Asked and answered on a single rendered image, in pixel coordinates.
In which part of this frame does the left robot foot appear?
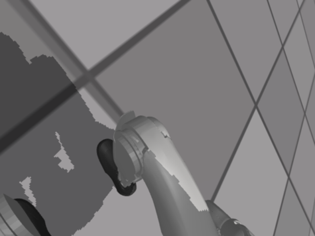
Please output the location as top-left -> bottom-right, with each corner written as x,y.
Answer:
14,199 -> 51,236

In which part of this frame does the right robot arm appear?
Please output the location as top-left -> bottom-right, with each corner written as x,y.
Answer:
220,219 -> 254,236

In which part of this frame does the right robot hand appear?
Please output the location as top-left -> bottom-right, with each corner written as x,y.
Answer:
205,200 -> 231,235

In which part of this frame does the right robot foot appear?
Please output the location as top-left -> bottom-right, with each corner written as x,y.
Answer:
96,139 -> 136,196

